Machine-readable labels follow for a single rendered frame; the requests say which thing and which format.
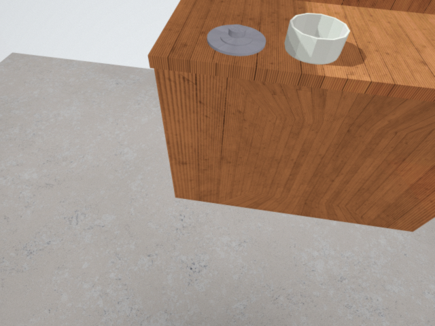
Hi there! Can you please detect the table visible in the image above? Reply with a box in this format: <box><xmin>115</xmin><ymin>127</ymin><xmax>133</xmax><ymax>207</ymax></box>
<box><xmin>148</xmin><ymin>0</ymin><xmax>435</xmax><ymax>232</ymax></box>

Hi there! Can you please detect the pot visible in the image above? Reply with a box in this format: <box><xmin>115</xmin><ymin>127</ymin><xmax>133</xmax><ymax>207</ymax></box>
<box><xmin>284</xmin><ymin>13</ymin><xmax>350</xmax><ymax>65</ymax></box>

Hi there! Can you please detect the knob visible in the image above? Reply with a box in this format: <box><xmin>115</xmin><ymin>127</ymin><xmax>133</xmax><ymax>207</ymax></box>
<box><xmin>228</xmin><ymin>24</ymin><xmax>246</xmax><ymax>38</ymax></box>

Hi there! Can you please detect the lid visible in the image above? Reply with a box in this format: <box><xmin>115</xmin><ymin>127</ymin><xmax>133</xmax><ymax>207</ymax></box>
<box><xmin>207</xmin><ymin>24</ymin><xmax>266</xmax><ymax>56</ymax></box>

